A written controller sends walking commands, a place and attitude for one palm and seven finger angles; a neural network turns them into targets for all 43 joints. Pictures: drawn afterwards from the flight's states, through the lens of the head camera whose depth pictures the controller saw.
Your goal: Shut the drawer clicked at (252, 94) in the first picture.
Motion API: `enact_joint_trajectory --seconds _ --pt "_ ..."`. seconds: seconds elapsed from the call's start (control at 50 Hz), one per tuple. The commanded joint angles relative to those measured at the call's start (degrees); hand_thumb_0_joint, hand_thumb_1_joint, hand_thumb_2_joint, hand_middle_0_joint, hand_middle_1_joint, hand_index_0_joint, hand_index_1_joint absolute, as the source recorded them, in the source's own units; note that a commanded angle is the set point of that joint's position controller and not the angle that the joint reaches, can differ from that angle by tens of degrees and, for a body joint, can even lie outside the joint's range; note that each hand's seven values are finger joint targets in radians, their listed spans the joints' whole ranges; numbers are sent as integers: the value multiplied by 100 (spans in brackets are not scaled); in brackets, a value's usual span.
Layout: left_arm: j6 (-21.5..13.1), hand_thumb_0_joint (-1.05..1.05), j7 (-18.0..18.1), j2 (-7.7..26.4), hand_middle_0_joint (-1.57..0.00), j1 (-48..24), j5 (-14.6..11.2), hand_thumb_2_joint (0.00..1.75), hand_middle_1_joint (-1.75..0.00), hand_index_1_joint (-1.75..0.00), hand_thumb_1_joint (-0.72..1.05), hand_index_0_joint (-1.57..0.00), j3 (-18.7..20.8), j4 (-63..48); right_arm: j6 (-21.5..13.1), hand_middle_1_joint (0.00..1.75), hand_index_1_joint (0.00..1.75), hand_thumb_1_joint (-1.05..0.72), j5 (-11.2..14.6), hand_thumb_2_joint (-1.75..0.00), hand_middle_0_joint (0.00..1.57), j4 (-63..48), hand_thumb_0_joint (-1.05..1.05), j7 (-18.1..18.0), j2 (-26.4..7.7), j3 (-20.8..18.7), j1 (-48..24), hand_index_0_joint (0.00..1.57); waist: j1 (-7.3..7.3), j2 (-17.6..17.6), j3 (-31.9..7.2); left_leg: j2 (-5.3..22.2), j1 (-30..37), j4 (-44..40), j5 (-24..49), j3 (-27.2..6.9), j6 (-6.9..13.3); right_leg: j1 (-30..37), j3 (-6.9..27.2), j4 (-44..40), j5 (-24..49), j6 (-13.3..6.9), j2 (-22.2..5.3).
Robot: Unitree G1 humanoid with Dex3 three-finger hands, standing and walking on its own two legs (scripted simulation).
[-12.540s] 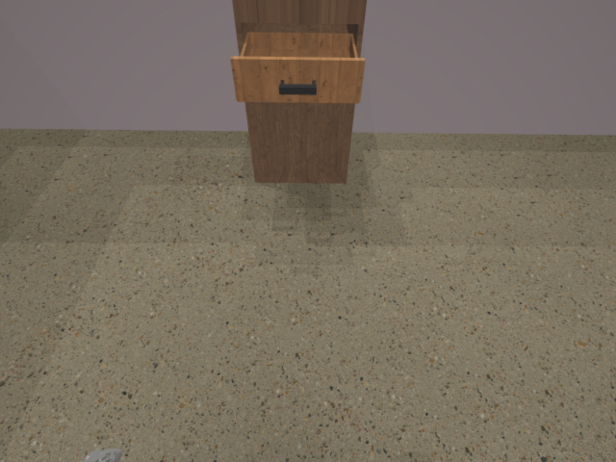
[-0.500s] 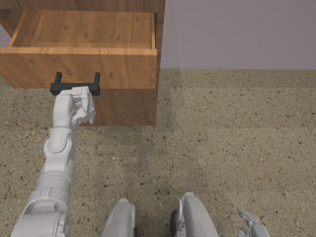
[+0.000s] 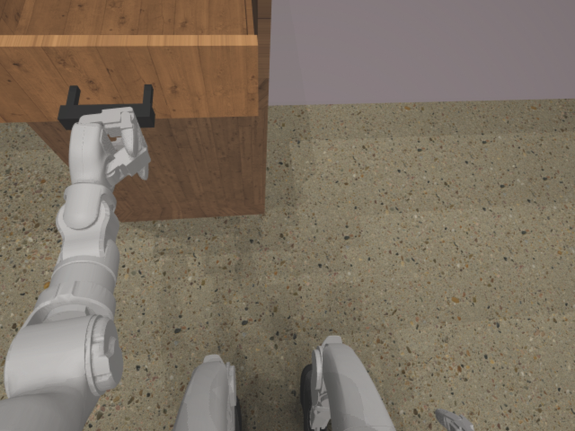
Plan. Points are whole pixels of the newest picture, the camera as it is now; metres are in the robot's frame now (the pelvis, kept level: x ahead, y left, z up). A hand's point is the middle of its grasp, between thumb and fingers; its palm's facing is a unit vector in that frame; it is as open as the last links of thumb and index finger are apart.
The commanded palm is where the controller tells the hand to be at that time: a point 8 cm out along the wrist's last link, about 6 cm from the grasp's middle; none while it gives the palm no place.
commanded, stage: push the drawer shut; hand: left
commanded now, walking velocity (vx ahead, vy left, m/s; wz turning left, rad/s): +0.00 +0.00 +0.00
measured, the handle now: (110, 104) +0.56 +0.22 +0.03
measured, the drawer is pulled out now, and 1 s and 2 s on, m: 0.09 0.00 0.00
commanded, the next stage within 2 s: pull the fist back off the drawer in 1.16 s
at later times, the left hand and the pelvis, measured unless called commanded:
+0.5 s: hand (142, 116) +0.54 +0.18 +0.03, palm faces +0.01 -1.00 -0.04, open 3.2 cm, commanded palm +0.53 +0.21 +0.04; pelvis +0.00 +0.00 -0.01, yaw -1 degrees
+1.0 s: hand (135, 96) +0.58 +0.19 +0.03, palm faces +0.02 -1.00 -0.04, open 3.0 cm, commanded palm +0.60 +0.20 +0.04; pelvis -0.01 +0.01 -0.03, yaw -2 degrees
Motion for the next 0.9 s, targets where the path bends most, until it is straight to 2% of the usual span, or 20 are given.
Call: enact_joint_trajectory --seconds 0.0,0.06,0.1,0.14,0.2,0.22,0.28,0.34,0.4,0.44,0.52,0.56,0.62,0.72,0.74,0.78,0.8,0.82,0.84,0.88 --pt "-395 0 26 1444 -140 -2709 -132 90 -160 -160 90 -140 331 -1143 -38 30 30 -90 16 -90 20 -350 0 -47 -950 -343 811 20 -168 489 -3058 -205 1275 -951 1675 -190 79 2260 397 -798 1082 -25 281" --pt "-363 0 5 1475 -140 -2933 -88 90 -160 -160 90 -140 290 -974 5 30 30 -90 3 -90 20 -336 0 -34 -960 -321 876 20 -239 577 -3003 -187 1307 -948 1653 -232 78 2105 360 -781 1014 -34 303" --pt "-347 0 26 1705 -140 -3138 -65 90 -160 -160 90 -140 438 -920 33 30 30 -90 -13 -90 20 -307 0 -37 -997 -313 919 20 -284 521 -3011 -174 1218 -907 1620 -249 91 2109 378 -784 982 -27 305" --pt "-315 0 3 1689 -140 -3338 -67 90 -160 -160 90 -140 398 -828 38 30 30 -90 -24 -90 20 -303 0 -34 -997 -298 964 20 -368 585 -3004 -177 1233 -866 1656 -261 109 2012 364 -759 1008 -28 319" --pt "-283 0 -30 1995 -140 -3378 -28 90 -160 -160 90 -140 606 -763 68 30 30 -90 -36 -90 20 -308 0 -30 -1013 -276 1009 20 -319 658 -3195 -169 1154 -808 1753 -249 107 2156 390 -731 1116 -27 323" --pt "-264 0 -47 1974 -140 -3380 -40 90 -160 -160 90 -140 602 -750 74 30 30 -90 -39 -90 20 -320 0 -23 -1011 -275 1011 20 -333 674 -3250 -172 1127 -776 1744 -234 114 2171 406 -733 1122 -21 326" --pt "-202 0 -81 2106 -140 -3539 1 90 -160 -160 90 -140 634 -566 110 30 30 -90 -40 -90 20 -296 0 -12 -1039 -250 1059 20 -387 776 -3132 -139 1169 -769 1729 -292 108 1930 351 -710 1011 -33 349" --pt "-130 0 -74 2193 -140 -3911 33 90 -160 -160 90 -140 627 -498 118 30 30 -90 -57 -90 20 -291 0 -19 -1059 -225 1122 20 -522 734 -3038 -136 1043 -723 1643 -326 140 1844 348 -703 934 -28 362" --pt "-75 0 -55 2379 -140 -4165 117 90 -160 -160 90 -140 677 -487 142 30 30 -90 -77 -90 20 -266 0 -23 -1093 -206 1189 20 -563 907 -3223 -111 1139 -682 1743 -374 128 1724 321 -655 946 -26 360" --pt "-47 0 -43 2298 -140 -4299 163 90 -160 -160 90 -140 593 -458 146 30 30 -90 -100 -90 20 -263 0 1 -1092 -205 1259 20 -602 1123 -3319 -101 1360 -680 1896 -443 105 1526 263 -600 970 -47 370" --pt "54 0 2 2404 -140 -4552 215 90 -160 -160 90 -140 605 -427 191 30 30 -90 -126 -90 20 -227 0 31 -1112 -187 1351 20 -705 1096 -3397 -81 1294 -601 1948 -434 121 1553 283 -634 1050 -23 380" --pt "67 0 3 2710 -140 -4518 266 90 -160 -160 90 -140 824 -373 207 30 30 -90 -139 -90 20 -242 0 42 -1137 -172 1403 20 -627 1232 -3546 -73 1336 -576 2055 -455 107 1584 269 -578 1111 -46 392" --pt "133 0 -1 2579 -140 -4702 313 90 -160 -160 90 -140 663 -318 239 30 30 -90 -144 -90 20 -239 0 64 -1110 -149 1433 20 -730 1195 -3377 -50 1282 -580 2033 -466 117 1501 250 -611 1082 -35 402" --pt "288 0 71 2921 -140 -5071 445 90 -160 -160 90 -140 763 72 262 30 30 -90 -165 -90 20 -199 0 47 -1163 -86 1561 20 -906 1135 -3131 -41 910 -517 1714 -474 161 1333 257 -625 843 -18 416" --pt "295 0 79 3073 -140 -5156 489 90 -160 -160 90 -140 847 115 255 30 30 -90 -180 -90 20 -204 0 42 -1179 -68 1592 20 -912 1182 -3141 -41 925 -502 1757 -516 163 1257 230 -567 850 -37 422" --pt "335 0 56 3100 -140 -5410 550 90 -160 -160 90 -140 744 119 261 30 30 -90 -182 -90 20 -193 0 40 -1194 -48 1630 20 -979 1274 -3216 -30 934 -451 1800 -542 159 1161 226 -539 853 -33 419" --pt "336 0 51 3061 -140 -5616 528 90 -160 -160 90 -140 714 72 253 30 30 -90 -185 -90 20 -182 0 37 -1193 -59 1668 20 -1075 1238 -3269 -23 946 -423 1772 -559 172 1097 224 -545 835 -12 426" --pt "330 0 54 3141 -140 -5764 550 90 -160 -160 90 -140 723 -10 251 30 30 -90 -195 -90 20 -159 0 31 -1201 -57 1697 20 -1065 1415 -3323 -23 1039 -418 1813 -581 151 1042 210 -523 842 -25 420" --pt "322 0 63 2993 -140 -5910 556 90 -160 -160 90 -140 613 -67 239 30 30 -90 -205 -90 20 -148 0 43 -1198 -65 1721 20 -1123 1600 -3412 -21 1249 -416 1857 -625 135 822 179 -491 824 -39 426" --pt "403 0 85 2825 -140 -6084 559 90 -160 -160 90 -140 433 37 237 30 30 -90 -218 -90 20 -72 0 47 -1206 -52 1744 20 -1235 1649 -3288 -13 1280 -413 1739 -661 120 622 147 -515 734 -31 431"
